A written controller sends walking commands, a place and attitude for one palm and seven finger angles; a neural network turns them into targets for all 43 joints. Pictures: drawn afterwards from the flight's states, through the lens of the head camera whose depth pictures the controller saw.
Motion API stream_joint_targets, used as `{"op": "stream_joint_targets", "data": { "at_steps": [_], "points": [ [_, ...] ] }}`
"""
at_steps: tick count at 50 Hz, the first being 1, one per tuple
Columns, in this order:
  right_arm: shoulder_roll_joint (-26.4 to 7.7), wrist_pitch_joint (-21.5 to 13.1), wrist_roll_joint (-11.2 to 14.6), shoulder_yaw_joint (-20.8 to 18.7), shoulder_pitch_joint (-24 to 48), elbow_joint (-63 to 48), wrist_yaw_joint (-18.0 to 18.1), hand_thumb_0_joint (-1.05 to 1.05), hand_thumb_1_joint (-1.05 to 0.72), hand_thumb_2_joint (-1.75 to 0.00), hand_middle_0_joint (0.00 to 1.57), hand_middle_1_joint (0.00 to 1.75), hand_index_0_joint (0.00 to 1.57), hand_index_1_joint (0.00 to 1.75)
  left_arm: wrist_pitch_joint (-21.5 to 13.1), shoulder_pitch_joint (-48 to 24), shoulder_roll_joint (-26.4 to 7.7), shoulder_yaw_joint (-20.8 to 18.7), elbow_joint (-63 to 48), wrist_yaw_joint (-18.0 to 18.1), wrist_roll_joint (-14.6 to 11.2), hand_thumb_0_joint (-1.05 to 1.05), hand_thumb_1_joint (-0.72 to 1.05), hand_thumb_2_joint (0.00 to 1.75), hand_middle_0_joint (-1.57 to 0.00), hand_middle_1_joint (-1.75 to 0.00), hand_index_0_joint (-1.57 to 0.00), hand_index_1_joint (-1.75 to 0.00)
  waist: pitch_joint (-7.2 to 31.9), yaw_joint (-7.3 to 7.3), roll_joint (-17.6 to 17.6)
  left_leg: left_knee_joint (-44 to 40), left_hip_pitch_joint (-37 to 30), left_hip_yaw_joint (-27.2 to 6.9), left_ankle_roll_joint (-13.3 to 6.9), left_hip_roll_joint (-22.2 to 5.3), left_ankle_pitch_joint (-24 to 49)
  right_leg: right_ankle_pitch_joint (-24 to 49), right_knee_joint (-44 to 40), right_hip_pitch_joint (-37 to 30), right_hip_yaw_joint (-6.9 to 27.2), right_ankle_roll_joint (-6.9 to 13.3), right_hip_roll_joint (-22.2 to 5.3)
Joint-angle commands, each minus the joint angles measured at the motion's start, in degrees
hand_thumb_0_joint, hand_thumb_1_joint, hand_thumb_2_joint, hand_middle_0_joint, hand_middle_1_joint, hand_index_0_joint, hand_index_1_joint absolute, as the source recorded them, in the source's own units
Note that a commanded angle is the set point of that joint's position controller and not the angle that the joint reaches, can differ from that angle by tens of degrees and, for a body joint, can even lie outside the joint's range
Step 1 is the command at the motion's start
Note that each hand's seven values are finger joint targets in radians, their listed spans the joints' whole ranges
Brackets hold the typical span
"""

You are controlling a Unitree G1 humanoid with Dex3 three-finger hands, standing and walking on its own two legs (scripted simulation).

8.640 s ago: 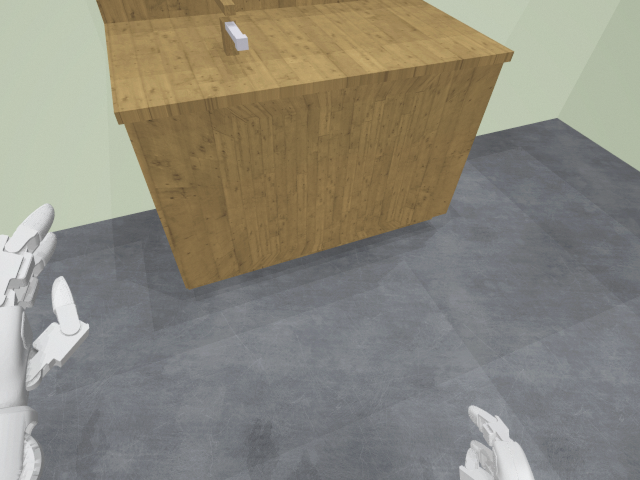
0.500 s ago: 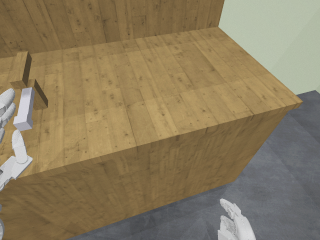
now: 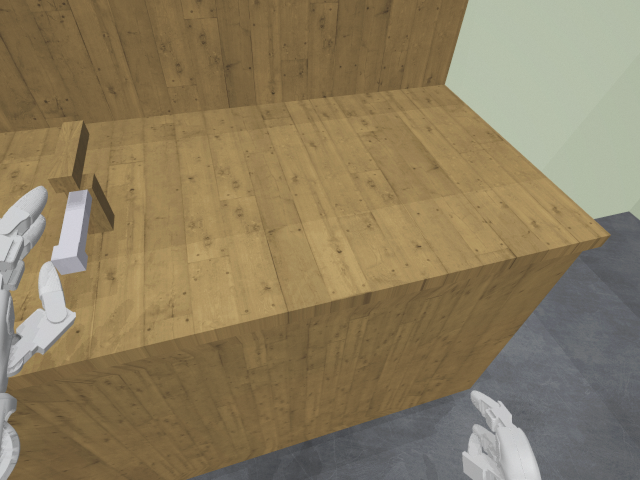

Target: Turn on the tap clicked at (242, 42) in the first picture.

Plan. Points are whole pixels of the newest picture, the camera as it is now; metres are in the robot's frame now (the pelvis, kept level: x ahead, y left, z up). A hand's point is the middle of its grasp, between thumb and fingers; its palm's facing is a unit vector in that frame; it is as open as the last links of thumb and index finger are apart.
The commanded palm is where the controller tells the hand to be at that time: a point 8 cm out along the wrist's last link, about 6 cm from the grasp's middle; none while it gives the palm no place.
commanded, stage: come to a stop and stand still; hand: left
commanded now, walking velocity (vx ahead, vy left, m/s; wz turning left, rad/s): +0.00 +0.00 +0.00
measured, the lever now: (70, 258) +0.33 +0.35 +0.10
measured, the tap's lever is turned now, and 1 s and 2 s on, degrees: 0 0 0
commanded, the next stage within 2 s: look again from close up in 0.84 s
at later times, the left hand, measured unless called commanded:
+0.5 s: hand (32, 313) +0.21 +0.29 +0.17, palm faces +0.44 -0.84 -0.33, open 7.4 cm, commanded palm +0.15 +0.31 +0.18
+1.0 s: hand (45, 315) +0.21 +0.28 +0.16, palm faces +0.39 -0.85 -0.34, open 7.4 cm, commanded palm +0.16 +0.31 +0.18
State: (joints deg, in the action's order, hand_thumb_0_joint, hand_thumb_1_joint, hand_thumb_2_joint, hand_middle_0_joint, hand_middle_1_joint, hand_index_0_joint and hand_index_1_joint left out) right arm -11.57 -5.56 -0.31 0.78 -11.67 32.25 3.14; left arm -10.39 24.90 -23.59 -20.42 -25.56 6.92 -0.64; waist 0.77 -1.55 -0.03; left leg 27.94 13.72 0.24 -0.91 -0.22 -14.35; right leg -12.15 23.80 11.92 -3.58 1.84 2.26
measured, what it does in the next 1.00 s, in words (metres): stands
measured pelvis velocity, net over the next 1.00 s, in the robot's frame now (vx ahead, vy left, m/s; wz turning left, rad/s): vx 0.00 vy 0.03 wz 0.00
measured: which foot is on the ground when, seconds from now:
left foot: down 0.00-1.00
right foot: down 0.00-1.00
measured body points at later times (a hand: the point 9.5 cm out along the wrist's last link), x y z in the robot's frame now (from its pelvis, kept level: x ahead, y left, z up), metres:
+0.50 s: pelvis -0.02 +0.03 +0.00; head +0.01 +0.06 +0.45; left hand +0.18 +0.33 +0.18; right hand +0.15 -0.20 -0.07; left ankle +0.00 +0.10 -0.74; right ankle +0.01 -0.10 -0.74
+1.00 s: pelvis +0.00 +0.03 +0.00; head +0.02 +0.06 +0.45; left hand +0.19 +0.32 +0.18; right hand +0.19 -0.18 -0.06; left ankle +0.00 +0.10 -0.74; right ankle +0.01 -0.10 -0.74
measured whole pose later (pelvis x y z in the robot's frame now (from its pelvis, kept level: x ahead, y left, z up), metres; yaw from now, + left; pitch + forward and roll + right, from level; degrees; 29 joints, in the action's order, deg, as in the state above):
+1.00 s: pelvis +0.00 +0.03 +0.00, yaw +0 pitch -1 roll -1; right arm -10.6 -6.7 0.4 1.8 -10.3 32.6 1.1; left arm -11.5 23.1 -19.9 -19.0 -27.5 6.5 -1.6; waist -3.5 -2.3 -1.8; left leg 26.0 11.4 1.4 -3.5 2.3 -13.3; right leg -11.0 22.3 10.0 -2.3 -0.6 -0.2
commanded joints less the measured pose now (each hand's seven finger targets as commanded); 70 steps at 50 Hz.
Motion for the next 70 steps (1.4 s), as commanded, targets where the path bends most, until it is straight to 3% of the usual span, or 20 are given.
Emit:
{"op": "stream_joint_targets", "data": {
  "at_steps": [1, 2, 3, 6, 10, 12, 13, 14, 18, 20, 23, 27, 33, 35, 45, 54, 67, 68, 69, 70],
  "points": [
    [-6.2, -5.7, 0.8, -3.3, 2.0, -7.0, -0.4, 0.00, -0.90, -0.90, 0.20, 0.30, 0.20, 0.30, -6.6, -17.6, -11.6, -9.5, 5.1, -1.4, -1.0, 0.00, 0.90, 0.90, -0.20, -0.30, -0.20, -0.30, -0.8, -1.61, -0.6, -0.8, -2.0, -2.1, 0.1, -2.6, 11.0, 11.9, -8.4, 3.3, 15.6, -0.1, -8.8],
    [-7.4, -5.9, 1.4, -3.3, 1.2, -6.5, -1.0, 0.00, -0.90, -0.90, 0.20, 0.30, 0.20, 0.30, -6.0, -15.3, -5.6, -3.6, 6.2, -1.6, -1.7, 0.00, 0.90, 0.90, -0.20, -0.30, -0.20, -0.30, 4.0, -0.30, 2.6, -2.9, -3.5, -2.0, 0.2, -1.7, 9.4, 11.6, -5.3, -2.1, 13.3, 0.9, -9.2],
    [-6.3, -6.3, 2.3, -3.1, 3.8, -7.1, -1.8, 0.00, -0.90, -0.90, 0.20, 0.30, 0.20, 0.30, -6.3, -13.2, 0.2, 2.0, 1.0, -2.1, -2.7, 0.00, 0.90, 0.90, -0.20, -0.30, -0.20, -0.30, 7.7, -0.38, 10.5, -4.4, -7.1, -1.2, -0.7, -2.8, 11.9, 12.1, -1.5, -3.3, 10.3, 0.2, -8.1],
    [-7.1, -6.7, 1.6, -3.1, 4.1, -8.4, -3.4, 0.00, -0.90, -0.90, 0.20, 0.30, 0.20, 0.30, -6.5, -9.2, -2.0, 2.6, -11.0, -1.2, -2.1, 0.00, 0.90, 0.90, -0.20, -0.30, -0.20, -0.30, 9.1, -1.23, 5.6, -6.6, -2.3, -4.2, -1.6, -4.8, 8.4, 4.8, -0.3, -6.5, 8.0, -1.2, -6.4],
    [-7.0, -6.7, 1.2, -2.5, 6.0, -9.5, -2.5, 0.00, -0.90, -0.90, 0.20, 0.30, 0.20, 0.30, -6.4, -4.7, -9.5, -6.5, -13.7, 0.4, -1.7, 0.00, 0.90, 0.90, -0.20, -0.30, -0.20, -0.30, 5.8, -1.13, -4.8, -8.2, 3.2, -4.9, -1.3, -3.6, -6.1, -7.4, -3.9, -4.7, 7.9, -0.9, -6.0],
    [-6.7, -6.3, 0.9, -2.3, 6.1, -9.6, -1.6, 0.00, -0.90, -0.90, 0.20, 0.30, 0.20, 0.30, -6.5, -5.0, -10.7, -9.6, -12.1, 0.5, -2.1, 0.00, 0.90, 0.90, -0.20, -0.30, -0.20, -0.30, 2.1, -0.46, -5.2, -7.6, 3.7, -5.0, -1.1, -2.6, -8.9, -13.2, -7.1, -0.2, 9.6, -0.4, -6.6],
    [-7.0, -5.9, 0.9, -2.2, 6.7, -9.2, -1.1, 0.00, -0.90, -0.90, 0.20, 0.30, 0.20, 0.30, -6.5, -5.9, -14.1, -13.1, -13.1, 0.9, -2.1, 0.00, 0.90, 0.90, -0.20, -0.30, -0.20, -0.30, 1.5, -0.29, -3.2, -8.0, 3.4, -5.1, -1.0, -2.8, -9.3, -13.7, -7.2, 0.8, 9.2, -0.4, -6.3],
    [-6.3, -5.7, 0.8, -2.0, 6.2, -9.2, -0.8, 0.00, -0.90, -0.90, 0.20, 0.30, 0.20, 0.30, -6.7, -6.5, -10.7, -10.7, -11.2, 0.7, -2.3, 0.00, 0.90, 0.90, -0.20, -0.30, -0.20, -0.30, 0.6, 0.21, -1.1, -8.9, 4.6, -5.9, -1.3, -3.3, -10.5, -13.5, -6.5, 0.5, 8.4, -0.3, -6.3],
    [-6.5, -7.1, 1.1, -1.8, 5.5, -8.5, -0.7, 0.00, -0.90, -0.90, 0.20, 0.30, 0.20, 0.30, -7.5, -10.4, -8.4, -8.1, -11.9, 0.0, -1.8, 0.00, 0.90, 0.90, -0.20, -0.30, -0.20, -0.30, 1.3, 0.05, 8.3, -12.0, 5.5, -6.4, -1.7, -4.9, -11.8, -5.7, -2.2, -3.8, 6.4, -0.6, -4.4],
    [-6.8, -7.9, 1.1, -1.9, 4.5, -7.9, -1.0, 0.00, -0.90, -0.90, 0.20, 0.30, 0.20, 0.30, -7.8, -11.0, -6.1, -5.0, -12.2, -0.2, -1.1, 0.00, 0.90, 0.90, -0.20, -0.30, -0.20, -0.30, 2.5, -0.09, 9.7, -13.1, 5.8, -7.1, -1.8, -5.8, -10.0, -1.8, 0.2, -6.5, 5.1, -0.8, -4.0],
    [-6.7, -8.9, 1.3, -2.1, 4.5, -7.5, -1.8, 0.00, -0.90, -0.90, 0.20, 0.30, 0.20, 0.30, -7.4, -9.3, -3.7, -1.9, -14.0, -0.3, -0.6, 0.00, 0.90, 0.90, -0.20, -0.30, -0.20, -0.30, 4.7, -0.11, 8.2, -10.5, 0.8, -5.5, -0.6, -5.2, 0.8, 4.3, -0.1, -6.3, 4.2, -0.9, -3.8],
    [-7.5, -7.8, 0.8, -2.7, 3.8, -7.1, -2.0, 0.00, -0.90, -0.90, 0.20, 0.30, 0.20, 0.30, -6.5, -6.4, -4.5, -3.0, -12.2, 0.1, -0.4, 0.00, 0.90, 0.90, -0.20, -0.30, -0.20, -0.30, 5.6, -0.13, 2.2, -7.2, -0.9, -5.1, 0.7, -4.6, 11.8, 9.5, -1.2, -6.9, 4.6, -0.9, -4.7],
    [-6.8, -5.6, 1.0, -2.4, 5.3, -8.0, -1.4, 0.00, -0.90, -0.90, 0.20, 0.30, 0.20, 0.30, -6.2, -5.3, -8.6, -8.4, -13.9, 0.4, -1.2, 0.00, 0.90, 0.90, -0.20, -0.30, -0.20, -0.30, 6.4, 0.00, 3.8, -6.2, -2.8, -4.4, 2.0, -4.1, 18.0, 13.0, -1.0, -7.4, 3.9, -0.7, -4.6],
    [-6.8, -5.1, 0.9, -2.5, 5.0, -8.5, -1.3, 0.00, -0.90, -0.90, 0.20, 0.30, 0.20, 0.30, -6.1, -5.6, -6.8, -6.7, -14.3, 0.0, -1.6, 0.00, 0.90, 0.90, -0.20, -0.30, -0.20, -0.30, 6.5, 0.11, 4.6, -6.2, -2.7, -4.4, 2.0, -4.3, 19.1, 13.3, -0.8, -8.2, 3.7, -0.6, -4.6],
    [-7.1, -4.2, 0.9, -2.6, 5.1, -8.5, -1.3, 0.00, -0.90, -0.90, 0.20, 0.30, 0.20, 0.30, -4.8, -6.4, -5.0, -3.9, -14.8, 0.3, -1.5, 0.00, 0.90, 0.90, -0.20, -0.30, -0.20, -0.30, 6.5, 0.18, 5.3, -7.0, -3.8, -4.5, 2.0, -4.6, 16.2, 11.6, -1.5, -7.6, 3.8, -0.8, -4.6],
    [-6.9, -3.5, 1.0, -2.2, 5.8, -8.6, -0.9, 0.00, -0.90, -0.90, 0.20, 0.30, 0.20, 0.30, -4.3, -5.7, -4.7, -4.2, -12.0, 0.6, -1.7, 0.00, 0.90, 0.90, -0.20, -0.30, -0.20, -0.30, 3.8, 0.15, 3.2, -9.6, 0.4, -5.0, 0.8, -3.8, 4.2, 6.8, -3.6, -8.0, 4.3, -0.9, -4.8],
    [-7.3, -3.9, 1.1, -2.8, 5.6, -8.2, -0.6, 0.00, -0.90, -0.90, 0.20, 0.30, 0.20, 0.30, -4.3, -4.2, -6.0, -5.2, -13.3, 0.8, -1.9, 0.00, 0.90, 0.90, -0.20, -0.30, -0.20, -0.30, 4.1, 0.08, 2.9, -8.2, -0.3, -4.6, 0.0, -3.3, 5.1, 7.9, -4.4, -7.7, 5.6, -0.7, -5.5],
    [-9.2, -2.6, 4.7, 10.0, -4.4, -16.4, 3.3, 0.00, -0.90, -0.90, 0.20, 0.30, 0.20, 0.30, -13.5, -56.7, -51.2, -17.4, -35.5, 2.2, -0.2, 0.00, 0.90, 0.90, -0.20, -0.30, -0.20, -0.30, -1.9, 4.84, 17.0, -6.2, 13.1, -6.1, -1.5, -1.3, -1.3, -4.3, 0.2, -5.2, 5.3, -4.1, -2.2],
    [-6.7, -3.5, -3.5, -2.1, 2.2, -6.2, 1.7, 0.00, -0.90, -0.90, 0.20, 0.30, 0.20, 0.30, -1.7, -36.8, -23.5, -18.4, 3.0, -1.0, 4.4, 0.00, 0.90, 0.90, -0.20, -0.30, -0.20, -0.30, 13.6, -4.30, 13.5, -4.5, -5.8, -2.6, 1.9, -1.0, 19.4, 4.2, 3.3, -7.7, 1.5, 1.5, -2.1],
    [-8.2, -4.4, -2.2, -1.0, 4.1, -6.0, -1.8, 0.00, -0.90, -0.90, 0.20, 0.30, 0.20, 0.30, 1.1, -27.0, -10.9, -5.6, 6.4, -2.7, -0.8, 0.00, 0.90, 0.90, -0.20, -0.30, -0.20, -0.30, 5.0, 0.70, 8.2, -4.5, -6.4, -3.5, 5.9, -1.1, 29.4, 6.7, 1.7, 0.9, -2.9, 1.5, 0.6]
  ]
}}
